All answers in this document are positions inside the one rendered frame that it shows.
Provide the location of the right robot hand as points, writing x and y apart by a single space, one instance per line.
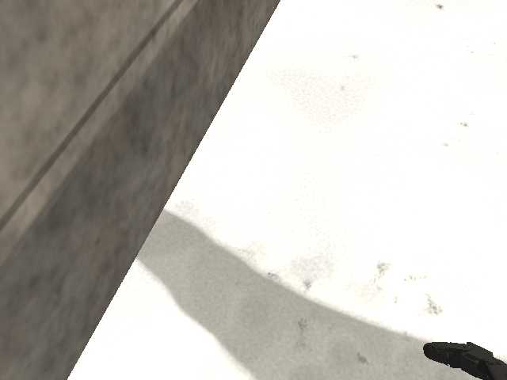
471 358

